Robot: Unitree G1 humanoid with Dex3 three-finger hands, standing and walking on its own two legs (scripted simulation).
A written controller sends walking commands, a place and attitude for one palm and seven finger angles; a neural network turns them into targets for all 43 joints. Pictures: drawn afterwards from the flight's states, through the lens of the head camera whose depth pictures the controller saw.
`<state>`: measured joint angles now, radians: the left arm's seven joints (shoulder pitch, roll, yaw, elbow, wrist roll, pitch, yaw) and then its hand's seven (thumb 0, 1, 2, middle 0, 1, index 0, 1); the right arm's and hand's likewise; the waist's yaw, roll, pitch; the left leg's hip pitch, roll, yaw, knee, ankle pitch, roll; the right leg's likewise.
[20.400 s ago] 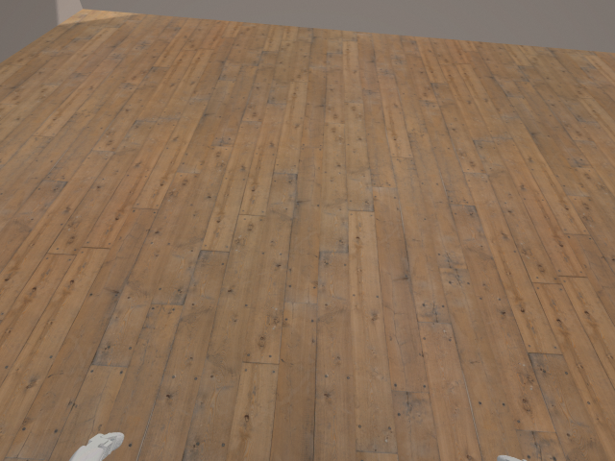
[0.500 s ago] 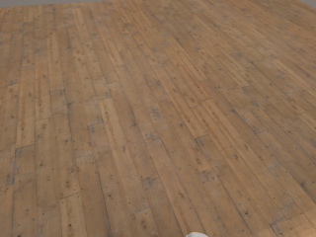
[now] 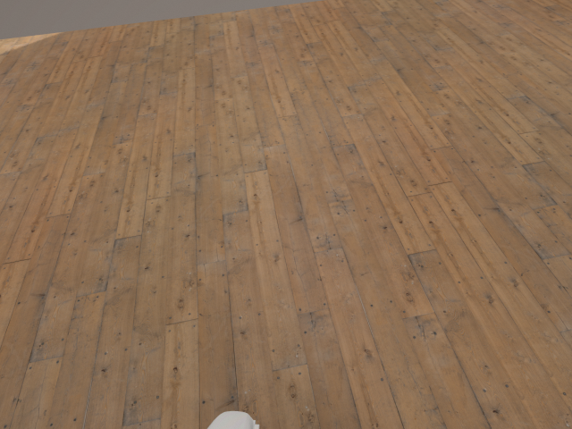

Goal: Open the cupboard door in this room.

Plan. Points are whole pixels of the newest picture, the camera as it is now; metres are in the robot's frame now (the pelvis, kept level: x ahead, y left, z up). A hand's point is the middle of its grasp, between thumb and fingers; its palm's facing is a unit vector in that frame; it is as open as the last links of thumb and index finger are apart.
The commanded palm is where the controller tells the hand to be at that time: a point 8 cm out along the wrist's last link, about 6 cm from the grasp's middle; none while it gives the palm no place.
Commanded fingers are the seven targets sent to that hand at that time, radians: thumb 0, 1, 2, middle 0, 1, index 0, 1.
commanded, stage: turn or walk to find it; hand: left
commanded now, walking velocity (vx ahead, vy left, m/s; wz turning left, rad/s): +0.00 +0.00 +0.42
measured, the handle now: out of the picture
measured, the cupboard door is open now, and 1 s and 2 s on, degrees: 0 0 0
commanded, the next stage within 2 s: stand and wait in 0.78 s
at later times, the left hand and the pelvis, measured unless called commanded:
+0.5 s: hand out of the picture -0.03 +0.27 -0.17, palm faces +0.26 -0.94 -0.24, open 7.4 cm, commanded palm none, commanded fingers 0.00 0.90 0.90 -0.20 -0.30 -0.20 -0.30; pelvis -0.03 +0.05 +0.00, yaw +11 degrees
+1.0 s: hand out of the picture -0.04 +0.18 -0.14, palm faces +0.41 -0.87 -0.28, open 7.4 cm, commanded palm none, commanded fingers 0.00 0.90 0.90 -0.20 -0.30 -0.20 -0.30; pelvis -0.04 -0.02 +0.00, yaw +24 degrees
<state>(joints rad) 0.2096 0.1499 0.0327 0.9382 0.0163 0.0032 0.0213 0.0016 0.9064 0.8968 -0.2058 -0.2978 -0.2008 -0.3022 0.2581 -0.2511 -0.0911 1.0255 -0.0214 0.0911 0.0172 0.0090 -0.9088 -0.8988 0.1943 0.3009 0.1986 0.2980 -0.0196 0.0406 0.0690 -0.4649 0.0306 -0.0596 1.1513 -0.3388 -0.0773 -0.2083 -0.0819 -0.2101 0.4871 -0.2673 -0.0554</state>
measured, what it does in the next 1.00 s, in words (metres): steps on the spot, turning left: left foot, then right foot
